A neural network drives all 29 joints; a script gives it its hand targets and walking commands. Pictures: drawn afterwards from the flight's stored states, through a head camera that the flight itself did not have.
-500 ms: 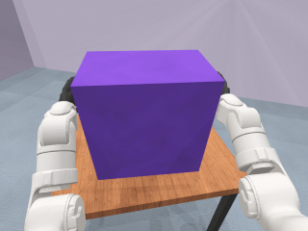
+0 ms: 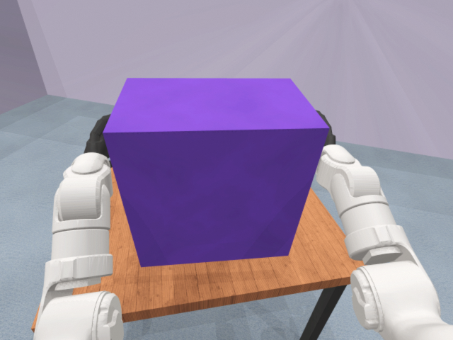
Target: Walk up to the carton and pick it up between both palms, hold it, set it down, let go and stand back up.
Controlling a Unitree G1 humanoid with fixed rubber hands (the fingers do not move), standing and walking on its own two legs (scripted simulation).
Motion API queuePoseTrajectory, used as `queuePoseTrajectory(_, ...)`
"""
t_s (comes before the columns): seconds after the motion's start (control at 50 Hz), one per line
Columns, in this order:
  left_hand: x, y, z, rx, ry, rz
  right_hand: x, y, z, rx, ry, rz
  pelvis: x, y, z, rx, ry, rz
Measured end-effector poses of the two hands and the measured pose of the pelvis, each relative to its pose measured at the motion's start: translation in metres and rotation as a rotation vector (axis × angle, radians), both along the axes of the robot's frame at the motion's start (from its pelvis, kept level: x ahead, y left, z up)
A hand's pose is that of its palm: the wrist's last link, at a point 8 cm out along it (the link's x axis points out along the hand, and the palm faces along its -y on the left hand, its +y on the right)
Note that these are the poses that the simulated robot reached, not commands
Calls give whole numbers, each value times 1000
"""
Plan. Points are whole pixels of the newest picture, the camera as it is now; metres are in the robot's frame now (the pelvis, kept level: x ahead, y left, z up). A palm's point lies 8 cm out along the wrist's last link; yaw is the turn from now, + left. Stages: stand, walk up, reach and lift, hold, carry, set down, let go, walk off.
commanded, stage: hold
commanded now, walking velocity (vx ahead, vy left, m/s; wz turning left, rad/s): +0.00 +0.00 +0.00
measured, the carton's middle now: (214, 174) +0.38 +0.00 +0.18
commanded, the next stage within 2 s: none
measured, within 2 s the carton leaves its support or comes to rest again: neither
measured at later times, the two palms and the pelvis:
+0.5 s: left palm (99, 159) +0.36 +0.19 +0.23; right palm (321, 148) +0.37 -0.18 +0.24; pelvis +0.00 +0.00 +0.00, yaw +0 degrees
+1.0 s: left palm (98, 156) +0.36 +0.19 +0.23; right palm (324, 146) +0.37 -0.19 +0.25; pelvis +0.00 +0.00 +0.00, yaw -1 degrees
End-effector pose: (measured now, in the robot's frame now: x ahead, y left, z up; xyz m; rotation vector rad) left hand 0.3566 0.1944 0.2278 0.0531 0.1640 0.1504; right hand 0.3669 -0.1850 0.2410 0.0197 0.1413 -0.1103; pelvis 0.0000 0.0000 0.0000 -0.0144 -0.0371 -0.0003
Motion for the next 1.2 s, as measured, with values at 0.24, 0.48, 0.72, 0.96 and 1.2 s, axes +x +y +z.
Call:
queuePoseTrajectory(0.24,2,2,2,-1,7,2,2,2,1,-3,8,2,-2,2,0,1,10,-6)
queuePoseTrajectory(0.48,4,0,-1,-2,6,0,4,0,3,-14,5,2,1,1,0,0,8,-5)
queuePoseTrajectory(0.72,-3,0,3,-13,-8,0,-4,0,4,17,-5,-4,3,4,0,-2,1,-14)
queuePoseTrajectory(0.96,1,-2,7,-12,-4,-4,-1,-2,9,3,-2,-5,1,4,0,-2,12,-18)
queuePoseTrajectory(1.2,2,0,2,-7,16,3,3,0,5,-6,19,1,1,1,0,0,5,-12)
